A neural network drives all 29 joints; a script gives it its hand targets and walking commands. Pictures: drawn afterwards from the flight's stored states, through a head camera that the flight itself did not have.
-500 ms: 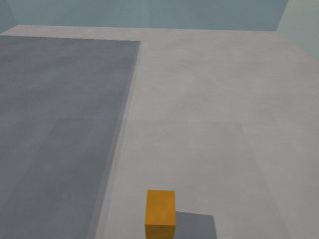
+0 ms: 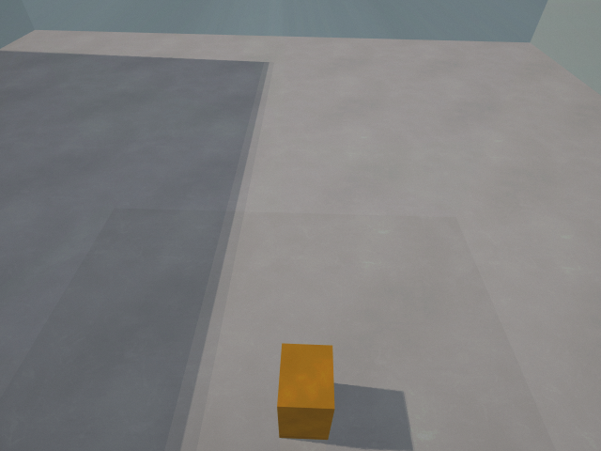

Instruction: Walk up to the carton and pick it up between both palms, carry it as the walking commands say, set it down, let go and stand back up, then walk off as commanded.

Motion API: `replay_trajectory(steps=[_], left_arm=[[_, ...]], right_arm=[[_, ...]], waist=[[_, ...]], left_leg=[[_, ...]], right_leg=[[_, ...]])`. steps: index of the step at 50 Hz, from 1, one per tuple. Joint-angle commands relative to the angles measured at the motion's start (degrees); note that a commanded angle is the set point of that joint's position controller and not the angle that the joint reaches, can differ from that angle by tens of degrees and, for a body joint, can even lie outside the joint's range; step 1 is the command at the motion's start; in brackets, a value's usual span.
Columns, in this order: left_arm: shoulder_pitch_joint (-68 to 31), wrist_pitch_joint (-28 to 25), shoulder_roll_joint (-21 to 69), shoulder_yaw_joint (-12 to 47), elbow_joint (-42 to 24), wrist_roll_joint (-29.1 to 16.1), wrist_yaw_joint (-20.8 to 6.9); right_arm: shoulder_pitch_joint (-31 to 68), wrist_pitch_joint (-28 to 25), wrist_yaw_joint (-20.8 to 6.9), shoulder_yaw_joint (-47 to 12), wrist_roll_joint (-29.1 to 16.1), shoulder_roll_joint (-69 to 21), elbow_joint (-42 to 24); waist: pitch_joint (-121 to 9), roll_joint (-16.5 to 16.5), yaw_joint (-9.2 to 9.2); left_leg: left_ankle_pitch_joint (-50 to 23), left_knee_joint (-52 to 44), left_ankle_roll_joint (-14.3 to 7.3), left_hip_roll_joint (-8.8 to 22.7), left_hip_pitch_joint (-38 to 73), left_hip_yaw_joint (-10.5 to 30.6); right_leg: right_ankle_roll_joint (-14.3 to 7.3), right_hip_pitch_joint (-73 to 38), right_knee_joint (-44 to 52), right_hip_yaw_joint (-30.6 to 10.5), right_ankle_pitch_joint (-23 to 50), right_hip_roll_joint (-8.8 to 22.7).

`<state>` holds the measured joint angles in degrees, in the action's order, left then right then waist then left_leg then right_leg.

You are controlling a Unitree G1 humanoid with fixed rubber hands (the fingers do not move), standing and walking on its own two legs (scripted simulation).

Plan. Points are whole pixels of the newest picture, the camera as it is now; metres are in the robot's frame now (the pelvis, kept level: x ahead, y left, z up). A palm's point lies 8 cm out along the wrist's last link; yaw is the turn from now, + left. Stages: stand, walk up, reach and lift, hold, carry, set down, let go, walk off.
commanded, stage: stand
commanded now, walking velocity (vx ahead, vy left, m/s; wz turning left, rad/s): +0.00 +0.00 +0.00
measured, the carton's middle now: (305, 392) +0.46 +0.00 -0.65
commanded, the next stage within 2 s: walk off in 0.42 s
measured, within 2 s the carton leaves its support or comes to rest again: neither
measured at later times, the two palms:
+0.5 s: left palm out of the picture +0.07 +0.29 -0.11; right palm out of the picture +0.06 -0.30 -0.12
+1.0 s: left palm out of the picture +0.01 +0.27 -0.14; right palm out of the picture +0.01 -0.27 -0.14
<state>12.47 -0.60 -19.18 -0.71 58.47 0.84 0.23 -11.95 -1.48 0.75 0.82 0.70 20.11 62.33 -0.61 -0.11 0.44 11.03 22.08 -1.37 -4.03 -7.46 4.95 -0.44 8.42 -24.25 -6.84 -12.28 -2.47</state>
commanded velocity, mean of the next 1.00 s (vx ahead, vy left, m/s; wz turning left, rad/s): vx -0.10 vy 0.00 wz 0.00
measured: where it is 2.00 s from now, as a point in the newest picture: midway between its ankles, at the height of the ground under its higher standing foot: outside the picture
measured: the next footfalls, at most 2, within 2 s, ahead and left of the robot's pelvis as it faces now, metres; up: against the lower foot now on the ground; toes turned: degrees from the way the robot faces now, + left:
right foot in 1.28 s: -0.09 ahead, -0.14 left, +0.00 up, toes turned -5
left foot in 1.72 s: -0.26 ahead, +0.10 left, +0.00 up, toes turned -1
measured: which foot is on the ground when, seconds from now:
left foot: down 0.00-1.00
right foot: down 0.00-1.00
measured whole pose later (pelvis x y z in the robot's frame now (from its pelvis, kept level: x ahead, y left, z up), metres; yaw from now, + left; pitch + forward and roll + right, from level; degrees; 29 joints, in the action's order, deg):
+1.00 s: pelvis -0.04 +0.00 -0.01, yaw -1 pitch -3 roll +1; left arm 10.7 3.2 -14.9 -0.8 61.1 0.8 1.5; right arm -8.8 3.2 1.5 0.9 0.1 16.2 62.8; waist 2.4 0.6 0.7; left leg 10.8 28.2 -1.2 -3.8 -14.7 3.5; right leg 0.1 15.7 -29.9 -7.8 -11.3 -3.3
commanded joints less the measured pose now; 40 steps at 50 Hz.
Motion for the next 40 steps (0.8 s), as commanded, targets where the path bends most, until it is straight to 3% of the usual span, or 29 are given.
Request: replay_trajectory(steps=[1,3,4,5,6,7,9,11,12,14,16,17,18,19,20,21,22,24,25,27,29,30,31,34,35,36,37,38,40], left_arm=[[-3.6,-1.4,-9.8,-1.4,-3.9,0.0,0.5],[-3.6,-1.6,-10.1,-1.4,-2.2,-0.1,0.5],[-2.7,-1.6,-11.3,-1.6,-1.7,0.3,0.7],[-5.2,-1.4,-11.8,-1.7,-2.6,0.7,0.6],[-4.3,-1.4,-10.4,-1.5,-3.1,0.1,0.9],[-4.9,-1.5,-11.8,-1.5,-2.3,-0.4,1.1],[-6.1,-1.0,-13.5,-2.2,-2.5,0.2,1.1],[-7.4,-1.0,-10.9,-1.5,-2.1,0.6,0.6],[-4.2,-1.3,-10.5,-1.6,-1.9,0.2,0.7],[-5.8,-1.3,-12.2,-1.9,-1.3,0.0,0.7],[-6.0,-1.3,-12.0,-1.7,-2.1,0.2,0.6],[-5.9,-1.1,-12.8,-1.7,-1.5,0.0,0.6],[-5.7,-1.3,-10.5,-1.4,-2.1,-0.1,0.2],[-5.4,-1.6,-12.7,-1.8,-0.6,0.5,0.5],[-5.9,-1.6,-13.3,-1.9,-0.9,-0.2,0.4],[-6.7,-1.6,-10.8,-1.5,-0.9,0.0,0.6],[-7.0,-1.2,-11.5,-1.3,-1.5,-0.2,0.5],[-6.2,-1.3,-11.8,-1.5,-0.9,0.3,0.4],[-4.1,-1.8,-10.5,-1.1,-0.7,-0.5,0.3],[-6.6,-1.8,-11.8,-1.4,-1.2,0.0,0.6],[-7.0,-1.8,-10.2,-1.1,-1.3,0.0,0.3],[-6.7,-1.6,-12.4,-1.4,-1.1,0.0,0.5],[-7.8,-1.2,-12.5,-1.4,-0.7,-0.5,0.4],[-2.5,0.0,-5.3,0.1,0.6,-1.1,0.4],[-1.5,0.3,-8.5,-0.6,1.5,-0.3,0.6],[0.0,0.6,-5.5,0.5,2.1,-0.3,0.5],[-0.8,1.0,-7.4,-0.1,2.3,-0.5,0.2],[-0.6,1.1,-5.6,-0.3,2.0,-0.7,0.6],[-0.9,0.9,-7.4,-1.0,1.1,-0.5,1.5]], right_arm=[[4.1,-1.2,0.4,1.5,-0.4,9.1,-4.9],[3.7,-1.2,0.7,1.5,-0.6,10.2,-4.2],[3.1,-1.0,0.6,2.0,-0.7,11.4,-4.1],[3.4,-0.9,0.5,2.3,-0.3,11.6,-4.1],[4.3,-0.8,0.5,2.2,-0.1,11.2,-4.0],[3.9,-0.8,0.7,1.5,-0.4,10.0,-3.8],[5.2,-0.6,0.5,1.7,-0.3,10.9,-4.3],[5.5,-0.9,0.7,1.5,-0.8,10.1,-4.5],[4.4,-0.9,0.7,1.7,-0.6,11.4,-3.4],[4.0,-0.8,0.6,1.5,-0.5,10.8,-3.1],[5.5,-0.9,0.3,1.3,-0.9,11.3,-3.2],[5.1,-1.1,0.2,1.8,-0.9,11.3,-3.1],[5.3,-1.1,0.1,1.3,-0.4,10.9,-3.7],[5.6,-0.8,0.1,2.0,-0.6,10.8,-2.9],[4.6,-0.7,0.0,1.4,-0.2,10.3,-3.6],[5.2,-0.7,0.1,1.8,0.1,10.9,-2.7],[4.5,-0.9,0.4,1.5,-0.4,10.8,-2.7],[4.1,-0.8,0.4,1.6,-0.7,11.5,-2.3],[3.9,-0.9,0.5,0.9,-0.7,9.9,-3.0],[3.8,-0.7,0.3,1.5,-0.8,11.7,-2.9],[5.4,-1.0,0.1,1.1,-0.1,11.2,-2.9],[5.5,-0.9,0.2,1.7,-0.6,11.5,-2.9],[6.6,-1.0,0.2,1.1,-0.5,12.0,-2.6],[3.5,1.7,0.1,-0.1,-1.5,6.1,-0.6],[2.6,1.9,0.5,-0.2,-1.1,6.2,-0.3],[0.7,1.9,0.2,-0.8,-1.5,5.9,0.4],[1.1,2.1,0.4,-0.4,-1.6,5.1,0.5],[3.1,2.6,0.6,0.5,-1.4,8.1,-0.3],[2.2,3.8,0.9,0.8,-1.6,7.8,-0.2]], waist=[[-0.2,2.8,-0.22],[-0.8,-1.0,-1.16],[-0.6,2.3,-0.99],[-1.7,2.8,-1.47],[2.5,-1.2,0.13],[3.6,0.9,-0.31],[3.5,-2.7,-0.80],[3.5,1.8,-1.23],[4.0,-1.4,-0.06],[4.6,1.4,-0.71],[2.8,-2.1,-0.06],[3.1,0.1,-0.79],[1.0,-1.4,-0.05],[2.1,1.9,-0.72],[1.9,2.3,-0.30],[0.8,3.4,-0.41],[3.8,0.9,-0.12],[3.1,1.0,-0.43],[3.7,-2.3,0.09],[1.4,2.7,-1.15],[1.8,0.8,0.14],[0.1,-0.6,-0.82],[2.4,1.1,-0.47],[2.2,1.8,1.21],[-1.6,-0.3,0.49],[-1.3,2.1,-0.20],[0.2,3.3,0.81],[-1.0,-0.2,0.67],[-1.7,-1.1,0.34]], left_leg=[[-5.3,-3.1,-0.9,8.1,0.1,6.4],[-5.7,-4.0,-0.6,8.4,0.5,6.8],[-5.8,-4.2,-0.5,8.8,0.7,7.4],[-7.6,-4.6,-0.3,8.4,0.9,7.0],[-5.4,-4.9,-1.1,8.8,-1.0,7.0],[-6.2,-5.2,-0.7,8.2,-2.0,6.8],[-3.0,-6.0,-0.8,8.2,-1.7,6.8],[-1.1,-6.0,-0.9,8.5,-2.2,7.7],[0.3,-6.4,-0.6,8.3,-2.3,7.1],[0.7,-6.9,-1.2,8.8,-1.8,7.5],[2.0,-7.3,-1.0,8.8,-1.8,7.9],[1.8,-7.7,-1.0,8.7,-1.1,7.9],[0.8,-6.1,-0.8,8.8,-1.3,7.2],[-0.2,-6.4,-1.0,8.8,-1.2,7.7],[-1.4,-6.0,-0.9,8.4,-1.9,6.0],[1.1,-5.7,-1.2,9.1,-1.1,7.2],[-0.4,-5.4,-1.2,8.3,-2.2,6.5],[0.4,-5.9,-0.8,8.4,-1.8,6.3],[-0.2,-6.2,-1.5,8.9,-1.6,7.3],[-3.3,-6.9,-1.1,9.1,-1.0,7.4],[-3.0,-6.0,-1.3,8.8,-1.4,7.0],[-3.0,-6.9,-0.5,8.6,0.3,6.0],[-5.8,-6.2,-0.6,9.1,-1.6,6.6],[-11.7,-5.2,0.8,9.9,-2.1,6.2],[-12.2,-4.1,0.5,10.1,0.8,4.9],[-13.8,-3.9,1.6,9.0,1.7,4.7],[-16.1,-2.5,1.1,9.8,-0.8,5.4],[-14.1,0.6,0.4,10.0,-0.8,3.7],[-13.2,1.5,0.5,8.6,-1.4,3.0]], right_leg=[[-2.2,1.0,5.3,-5.3,4.1,6.8],[-1.7,0.2,5.1,-5.3,6.7,7.0],[-1.9,0.2,4.8,-6.1,7.0,7.0],[-1.7,0.0,4.2,-4.0,7.9,6.8],[-1.8,0.7,5.0,-5.2,7.0,7.1],[-1.8,0.6,5.5,-5.8,6.1,7.4],[-1.9,2.1,6.4,-6.5,1.7,6.9],[-2.2,1.7,6.4,-5.7,2.4,7.5],[-2.0,1.4,6.6,-5.9,0.7,7.1],[-2.3,2.1,7.4,-5.7,0.2,6.8],[-2.3,1.0,7.5,-6.0,0.8,7.1],[-2.5,2.4,6.5,-5.6,0.0,7.1],[-1.7,-0.1,6.6,-5.1,0.2,6.6],[-1.8,1.1,7.2,-5.1,0.2,6.5],[-1.7,1.3,6.7,-5.9,-2.3,7.0],[-2.1,1.5,7.4,-5.1,-1.8,7.0],[-2.7,1.0,8.2,-6.7,-0.5,8.1],[-2.4,1.8,7.3,-6.2,0.1,7.3],[-2.6,1.0,7.6,-7.2,0.5,7.7],[-2.5,-0.4,6.9,-5.9,3.8,7.3],[-2.6,-1.1,6.5,-5.9,4.0,7.7],[-2.2,-0.5,6.6,-6.1,3.9,7.6],[-2.2,-0.1,6.6,-5.9,5.0,7.6],[-0.7,-0.2,4.5,-5.1,14.5,8.5],[-0.7,-1.2,3.9,-5.4,17.7,9.0],[-0.4,-0.3,1.9,-4.6,18.8,8.4],[-0.4,0.2,1.8,-5.4,21.0,9.3],[-0.4,1.1,0.7,-5.0,21.0,8.9],[-2.0,2.2,-0.5,-7.6,20.9,10.2]])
